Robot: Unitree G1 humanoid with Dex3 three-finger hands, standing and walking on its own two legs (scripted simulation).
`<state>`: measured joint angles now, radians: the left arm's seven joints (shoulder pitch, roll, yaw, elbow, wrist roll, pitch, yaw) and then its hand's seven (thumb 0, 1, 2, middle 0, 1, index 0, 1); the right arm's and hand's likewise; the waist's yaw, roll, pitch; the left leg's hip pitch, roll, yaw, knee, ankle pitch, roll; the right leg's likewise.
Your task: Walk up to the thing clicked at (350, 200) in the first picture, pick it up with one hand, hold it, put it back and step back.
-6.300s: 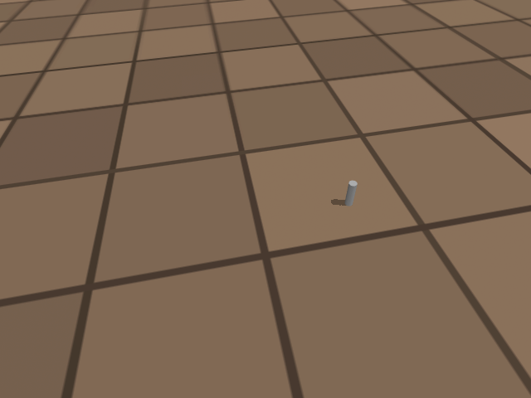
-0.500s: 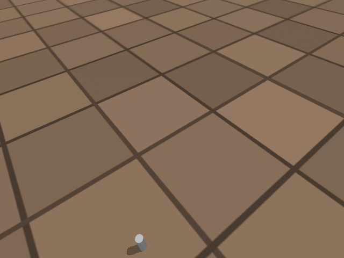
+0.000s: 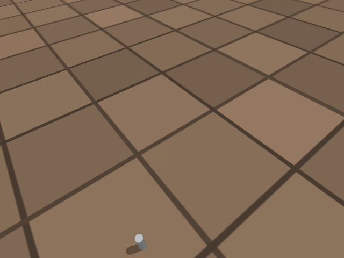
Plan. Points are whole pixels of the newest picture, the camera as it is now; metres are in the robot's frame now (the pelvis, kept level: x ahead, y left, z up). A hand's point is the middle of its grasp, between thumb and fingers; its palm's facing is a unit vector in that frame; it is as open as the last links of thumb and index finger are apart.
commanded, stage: stand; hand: left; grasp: from the side
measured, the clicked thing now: (141, 242) +0.38 +0.22 -0.71
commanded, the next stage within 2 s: go down in 0.68 s
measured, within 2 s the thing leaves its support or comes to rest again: neither
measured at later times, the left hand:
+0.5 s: hand out of the picture +0.07 +0.26 -0.16, palm faces -0.02 -0.94 -0.35, open 7.4 cm
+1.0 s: hand out of the picture +0.15 +0.26 -0.16, palm faces +0.04 -0.94 -0.33, open 10.2 cm
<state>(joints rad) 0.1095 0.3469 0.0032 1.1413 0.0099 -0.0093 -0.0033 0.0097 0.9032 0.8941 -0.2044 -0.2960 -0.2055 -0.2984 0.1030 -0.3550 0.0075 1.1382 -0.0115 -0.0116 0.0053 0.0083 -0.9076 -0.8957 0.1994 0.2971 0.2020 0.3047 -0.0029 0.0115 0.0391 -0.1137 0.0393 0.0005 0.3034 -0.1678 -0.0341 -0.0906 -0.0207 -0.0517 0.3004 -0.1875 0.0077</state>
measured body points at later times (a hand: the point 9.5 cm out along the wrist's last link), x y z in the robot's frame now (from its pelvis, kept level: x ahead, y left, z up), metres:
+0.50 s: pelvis +0.00 +0.00 +0.00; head +0.01 +0.00 +0.45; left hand +0.08 +0.30 -0.13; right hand +0.08 -0.30 -0.13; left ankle +0.00 +0.14 -0.75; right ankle -0.02 -0.12 -0.75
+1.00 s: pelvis -0.01 +0.00 -0.02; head +0.04 +0.01 +0.43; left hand +0.15 +0.30 -0.14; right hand +0.08 -0.27 -0.14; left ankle +0.00 +0.14 -0.75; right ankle -0.02 -0.12 -0.75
